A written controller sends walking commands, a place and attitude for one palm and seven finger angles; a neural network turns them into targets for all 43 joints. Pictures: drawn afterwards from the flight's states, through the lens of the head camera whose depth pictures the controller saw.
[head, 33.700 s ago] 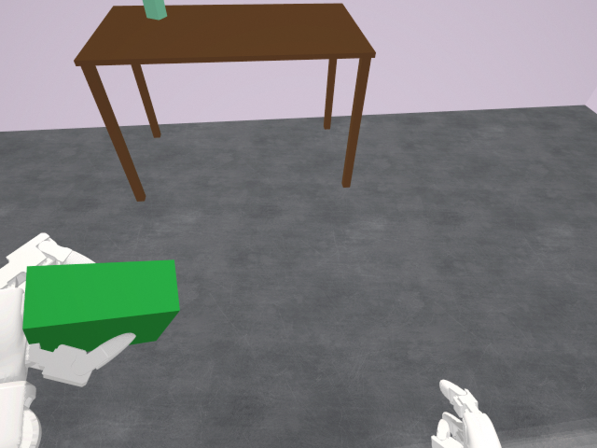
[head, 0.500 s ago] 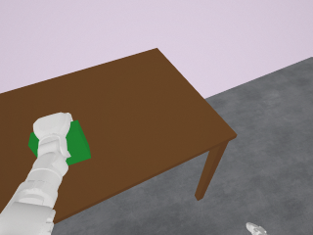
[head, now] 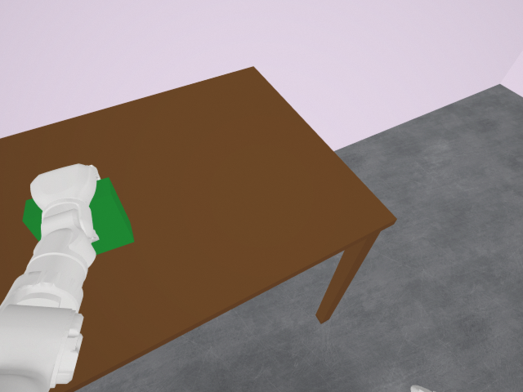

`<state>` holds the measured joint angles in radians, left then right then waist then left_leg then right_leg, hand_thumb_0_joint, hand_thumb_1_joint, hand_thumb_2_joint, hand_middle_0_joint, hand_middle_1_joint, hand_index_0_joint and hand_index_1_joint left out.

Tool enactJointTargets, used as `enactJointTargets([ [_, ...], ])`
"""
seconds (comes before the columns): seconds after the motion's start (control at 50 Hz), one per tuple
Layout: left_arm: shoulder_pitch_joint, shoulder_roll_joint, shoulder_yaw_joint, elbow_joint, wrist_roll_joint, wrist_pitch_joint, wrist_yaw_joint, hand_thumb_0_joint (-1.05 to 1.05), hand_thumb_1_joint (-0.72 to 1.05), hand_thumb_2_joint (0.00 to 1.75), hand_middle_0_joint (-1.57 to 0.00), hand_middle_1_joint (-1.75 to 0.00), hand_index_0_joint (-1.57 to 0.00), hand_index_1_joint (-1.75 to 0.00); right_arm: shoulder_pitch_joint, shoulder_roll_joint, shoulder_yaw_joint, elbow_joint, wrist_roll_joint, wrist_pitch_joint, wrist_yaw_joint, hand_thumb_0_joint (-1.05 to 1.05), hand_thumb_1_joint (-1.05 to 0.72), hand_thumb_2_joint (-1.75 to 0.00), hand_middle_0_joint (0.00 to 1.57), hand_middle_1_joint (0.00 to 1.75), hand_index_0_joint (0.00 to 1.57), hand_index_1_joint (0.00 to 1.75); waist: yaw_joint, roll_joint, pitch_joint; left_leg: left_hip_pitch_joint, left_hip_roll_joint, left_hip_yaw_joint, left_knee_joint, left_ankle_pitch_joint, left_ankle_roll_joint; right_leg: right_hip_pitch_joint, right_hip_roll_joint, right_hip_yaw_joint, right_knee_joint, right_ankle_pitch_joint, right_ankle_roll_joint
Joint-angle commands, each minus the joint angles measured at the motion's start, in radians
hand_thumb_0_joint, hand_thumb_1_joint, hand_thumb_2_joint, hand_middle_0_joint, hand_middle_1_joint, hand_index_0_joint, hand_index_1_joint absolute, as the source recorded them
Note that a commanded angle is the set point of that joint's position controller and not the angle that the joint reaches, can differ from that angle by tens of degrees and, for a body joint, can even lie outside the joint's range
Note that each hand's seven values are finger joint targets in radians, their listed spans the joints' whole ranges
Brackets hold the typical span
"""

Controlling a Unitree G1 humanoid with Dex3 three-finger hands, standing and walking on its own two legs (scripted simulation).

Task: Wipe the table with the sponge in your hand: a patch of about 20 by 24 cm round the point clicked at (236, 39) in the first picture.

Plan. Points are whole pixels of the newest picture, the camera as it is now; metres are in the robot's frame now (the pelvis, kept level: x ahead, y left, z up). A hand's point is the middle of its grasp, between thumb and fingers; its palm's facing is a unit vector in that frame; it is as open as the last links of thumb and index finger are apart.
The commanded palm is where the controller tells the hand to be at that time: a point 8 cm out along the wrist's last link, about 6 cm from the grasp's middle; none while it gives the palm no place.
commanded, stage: wipe forward along the middle lane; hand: left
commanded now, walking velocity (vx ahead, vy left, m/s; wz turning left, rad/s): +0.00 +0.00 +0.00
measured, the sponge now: (88, 230) +0.39 +0.32 -0.01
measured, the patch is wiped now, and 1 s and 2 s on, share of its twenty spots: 1.00 1.00 1.00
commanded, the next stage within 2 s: slide back across to the first lane in 0.12 s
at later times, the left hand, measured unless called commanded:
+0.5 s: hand (69, 198) +0.43 +0.34 +0.03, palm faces -0.09 -0.04 -0.99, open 9.7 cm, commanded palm +0.39 +0.35 +0.07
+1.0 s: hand (35, 210) +0.40 +0.39 +0.03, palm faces -0.11 -0.05 -0.99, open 9.7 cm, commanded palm +0.36 +0.38 +0.07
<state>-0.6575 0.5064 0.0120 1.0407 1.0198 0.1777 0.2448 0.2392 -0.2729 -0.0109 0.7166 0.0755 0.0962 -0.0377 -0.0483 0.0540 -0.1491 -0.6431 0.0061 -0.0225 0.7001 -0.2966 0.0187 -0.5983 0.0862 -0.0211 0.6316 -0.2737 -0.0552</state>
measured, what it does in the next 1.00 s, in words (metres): shifts its weight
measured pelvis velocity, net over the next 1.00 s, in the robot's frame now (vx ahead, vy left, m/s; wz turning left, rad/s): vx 0.04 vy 0.04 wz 0.01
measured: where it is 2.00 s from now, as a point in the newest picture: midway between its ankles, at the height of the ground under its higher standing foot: outside the picture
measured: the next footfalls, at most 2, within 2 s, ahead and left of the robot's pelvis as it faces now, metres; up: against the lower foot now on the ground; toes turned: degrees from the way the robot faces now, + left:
none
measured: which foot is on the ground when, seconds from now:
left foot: down 0.00-1.00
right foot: down 0.00-1.00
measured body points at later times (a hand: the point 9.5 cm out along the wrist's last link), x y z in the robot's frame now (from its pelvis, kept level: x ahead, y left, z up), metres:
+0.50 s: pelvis +0.01 +0.03 +0.00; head +0.06 +0.04 +0.45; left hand +0.43 +0.34 +0.08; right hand +0.07 -0.23 -0.13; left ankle +0.02 +0.11 -0.72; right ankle +0.01 -0.09 -0.72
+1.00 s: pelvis +0.04 +0.04 +0.01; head +0.09 +0.05 +0.46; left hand +0.40 +0.39 +0.08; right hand +0.17 -0.22 -0.11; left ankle +0.02 +0.11 -0.72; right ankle +0.01 -0.09 -0.72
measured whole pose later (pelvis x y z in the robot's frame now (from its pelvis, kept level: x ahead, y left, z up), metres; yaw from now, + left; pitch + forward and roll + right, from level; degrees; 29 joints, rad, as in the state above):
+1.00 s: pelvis +0.04 +0.04 +0.01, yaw +1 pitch +13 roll -3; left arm -0.50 0.54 0.07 0.86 1.03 0.13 0.21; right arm 0.20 -0.27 -0.03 0.69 0.06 0.13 -0.01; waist -0.01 0.04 -0.14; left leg -0.54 -0.03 -0.02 0.65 -0.33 0.07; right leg -0.47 0.05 -0.01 0.54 -0.29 -0.01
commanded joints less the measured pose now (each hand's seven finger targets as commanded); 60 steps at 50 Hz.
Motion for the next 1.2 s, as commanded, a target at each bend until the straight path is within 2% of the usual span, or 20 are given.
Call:
enactJointTargets([
  [0.0,-0.281,0.280,0.023,-0.038,0.047,0.032,0.041,0.00,0.10,1.30,-1.20,-1.60,-1.20,-1.60,0.011,-0.151,-0.043,-0.094,-0.001,-0.026,-0.010,0.00,-0.90,-0.90,0.20,0.30,0.20,0.30,-0.013,-0.060,-0.198,0.073,-0.019,0.005,-0.066,0.059,0.044,0.137,-0.048,0.063,-0.109,0.112,0.012],
  [0.08,-0.311,0.255,0.019,-0.018,0.050,0.031,0.050,0.00,0.10,1.30,-1.20,-1.60,-1.20,-1.60,0.018,-0.145,-0.044,-0.091,-0.004,-0.028,-0.005,0.00,-0.90,-0.90,0.20,0.30,0.20,0.30,-0.011,-0.045,-0.213,0.104,-0.010,-0.011,-0.068,0.080,0.041,0.088,-0.038,0.045,-0.100,0.093,0.003],
  [0.12,-0.354,0.257,0.002,-0.004,0.053,0.034,0.056,0.00,0.10,1.30,-1.20,-1.60,-1.20,-1.60,0.033,-0.150,-0.044,-0.087,-0.006,-0.028,-0.007,0.00,-0.90,-0.90,0.20,0.30,0.20,0.30,-0.031,-0.070,-0.208,0.096,-0.010,-0.011,-0.061,0.057,0.043,0.066,-0.036,0.040,-0.100,0.062,0.010],
  [0.18,-0.407,0.297,0.032,0.010,0.053,0.034,0.060,0.00,0.10,1.30,-1.20,-1.60,-1.20,-1.60,0.041,-0.153,-0.042,-0.078,-0.009,-0.032,-0.008,0.00,-0.90,-0.90,0.20,0.30,0.20,0.30,-0.032,-0.061,-0.226,0.095,-0.003,-0.021,-0.061,0.070,0.041,0.056,-0.034,0.038,-0.089,0.069,0.004],
  [0.2,-0.380,0.267,0.003,0.028,0.055,0.038,0.058,0.00,0.10,1.30,-1.20,-1.60,-1.20,-1.60,0.049,-0.151,-0.043,-0.082,-0.009,-0.032,-0.006,0.00,-0.90,-0.90,0.20,0.30,0.20,0.30,-0.030,-0.055,-0.223,0.096,-0.009,-0.019,-0.059,0.060,0.041,0.051,-0.032,0.034,-0.090,0.051,0.007],
  [0.28,-0.373,0.301,0.043,-0.023,0.054,0.033,0.054,0.00,0.10,1.30,-1.20,-1.60,-1.20,-1.60,0.043,-0.146,-0.045,-0.095,-0.010,-0.031,0.000,0.00,-0.90,-0.90,0.20,0.30,0.20,0.30,0.006,-0.010,-0.301,0.152,-0.003,-0.034,-0.072,0.113,0.036,0.085,-0.029,0.027,-0.077,0.077,-0.004],
  [0.32,-0.359,0.301,0.038,-0.036,0.057,0.033,0.053,0.00,0.10,1.30,-1.20,-1.60,-1.20,-1.60,0.051,-0.147,-0.049,-0.093,-0.010,-0.028,0.002,0.00,-0.90,-0.90,0.20,0.30,0.20,0.30,0.001,-0.025,-0.302,0.172,-0.003,-0.031,-0.068,0.132,0.039,0.098,-0.026,0.025,-0.084,0.094,0.000],
  [0.34,-0.328,0.326,0.062,-0.045,0.055,0.033,0.053,0.00,0.10,1.30,-1.20,-1.60,-1.20,-1.60,0.049,-0.147,-0.049,-0.097,-0.010,-0.026,0.004,0.00,-0.90,-0.90,0.20,0.30,0.20,0.30,0.017,-0.026,-0.312,0.173,-0.005,-0.032,-0.073,0.145,0.038,0.123,-0.025,0.024,-0.084,0.106,-0.002],
  [0.4,-0.322,0.359,0.088,-0.077,0.053,0.031,0.053,0.00,0.10,1.30,-1.20,-1.60,-1.20,-1.60,0.039,-0.151,-0.049,-0.096,-0.009,-0.023,0.005,0.00,-0.90,-0.90,0.20,0.30,0.20,0.30,0.023,-0.016,-0.298,0.195,-0.005,-0.037,-0.085,0.173,0.040,0.142,-0.025,0.021,-0.087,0.123,-0.004],
  [0.42,-0.300,0.329,0.067,-0.080,0.056,0.031,0.052,0.00,0.10,1.30,-1.20,-1.60,-1.20,-1.60,0.037,-0.147,-0.050,-0.097,-0.009,-0.024,0.008,0.00,-0.90,-0.90,0.20,0.30,0.20,0.30,0.020,-0.007,-0.290,0.203,-0.006,-0.033,-0.087,0.185,0.039,0.140,-0.025,0.020,-0.092,0.135,-0.004],
  [0.48,-0.253,0.360,0.105,-0.097,0.049,0.034,0.047,0.00,0.10,1.30,-1.20,-1.60,-1.20,-1.60,0.014,-0.149,-0.045,-0.103,-0.008,-0.020,0.014,0.00,-0.90,-0.90,0.20,0.30,0.20,0.30,0.048,0.004,-0.275,0.205,-0.006,-0.037,-0.106,0.202,0.034,0.169,-0.026,0.020,-0.097,0.145,-0.012],
  [0.56,-0.215,0.348,0.089,-0.096,0.058,0.041,0.039,0.00,0.10,1.30,-1.20,-1.60,-1.20,-1.60,0.011,-0.153,-0.049,-0.106,-0.006,-0.013,0.019,0.00,-0.90,-0.90,0.20,0.30,0.20,0.30,0.040,-0.025,-0.236,0.209,-0.009,-0.034,-0.113,0.205,0.035,0.178,-0.027,0.016,-0.110,0.155,-0.008],
  [0.68,-0.129,0.379,0.144,-0.164,0.043,0.012,0.015,0.00,0.10,1.30,-1.20,-1.60,-1.20,-1.60,-0.012,-0.153,-0.055,-0.115,-0.008,-0.005,0.024,0.00,-0.90,-0.90,0.20,0.30,0.20,0.30,0.073,0.010,-0.278,0.260,-0.009,-0.033,-0.113,0.329,0.032,0.245,-0.031,0.027,-0.108,0.275,-0.020],
  [0.86,-0.096,0.326,0.087,-0.239,0.056,-0.009,-0.016,0.00,0.10,1.30,-1.20,-1.60,-1.20,-1.60,-0.022,-0.155,-0.062,-0.121,-0.006,0.011,0.020,0.00,-0.90,-0.90,0.20,0.30,0.20,0.30,0.046,0.017,-0.234,0.326,-0.006,-0.047,-0.104,0.389,0.028,0.200,-0.028,0.010,-0.118,0.284,-0.022],
  [0.92,-0.060,0.343,0.110,-0.263,0.059,-0.023,-0.022,0.00,0.10,1.30,-1.20,-1.60,-1.20,-1.60,-0.019,-0.155,-0.065,-0.120,-0.011,0.015,0.020,0.00,-0.90,-0.90,0.20,0.30,0.20,0.30,0.059,0.041,-0.266,0.354,-0.004,-0.053,-0.090,0.474,0.019,0.209,-0.027,0.008,-0.107,0.326,-0.026],
  [1.0,0.056,0.280,0.096,-0.322,0.027,-0.029,-0.025,0.00,0.10,1.30,-1.20,-1.60,-1.20,-1.60,-0.032,-0.148,-0.070,-0.135,-0.012,0.014,0.025,0.00,-0.90,-0.90,0.20,0.30,0.20,0.30,0.072,0.024,-0.305,0.377,-0.001,-0.051,-0.077,0.552,0.018,0.248,-0.028,0.015,-0.103,0.398,-0.022],
  [1.04,0.067,0.234,0.062,-0.350,0.018,-0.015,-0.024,0.00,0.10,1.30,-1.20,-1.60,-1.20,-1.60,-0.049,-0.148,-0.070,-0.137,-0.008,0.019,0.029,0.00,-0.90,-0.90,0.20,0.30,0.20,0.30,0.059,0.003,-0.266,0.376,0.002,-0.054,-0.080,0.544,0.017,0.228,-0.028,0.013,-0.109,0.393,-0.019],
  [1.08,0.122,0.253,0.101,-0.357,-0.006,-0.001,-0.024,0.00,0.10,1.30,-1.20,-1.60,-1.20,-1.60,-0.067,-0.148,-0.063,-0.145,-0.005,0.018,0.029,0.00,-0.90,-0.90,0.20,0.30,0.20,0.30,0.076,-0.010,-0.255,0.354,0.000,-0.057,-0.094,0.525,0.017,0.251,-0.028,0.018,-0.115,0.387,-0.023],
  [1.14,0.157,0.243,0.081,-0.350,-0.011,0.024,-0.031,0.00,0.10,1.30,-1.20,-1.60,-1.20,-1.60,-0.071,-0.151,-0.058,-0.148,-0.002,0.024,0.027,0.00,-0.90,-0.90,0.20,0.30,0.20,0.30,0.070,-0.043,-0.227,0.317,-0.012,-0.046,-0.103,0.444,0.023,0.274,-0.031,0.016,-0.119,0.386,-0.019],
  [1.18,0.176,0.232,0.084,-0.389,-0.020,0.028,-0.038,0.00,0.10,1.30,-1.20,-1.60,-1.20,-1.60,-0.094,-0.149,-0.053,-0.158,-0.001,0.021,0.026,0.00,-0.90,-0.90,0.20,0.30,0.20,0.30,0.083,-0.015,-0.233,0.324,-0.010,-0.050,-0.112,0.461,0.021,0.283,-0.033,0.021,-0.119,0.383,-0.025],
])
